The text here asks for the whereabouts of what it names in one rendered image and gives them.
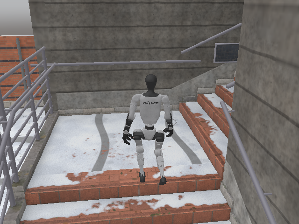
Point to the stairs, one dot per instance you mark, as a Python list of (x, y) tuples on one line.
[(190, 202), (209, 125)]

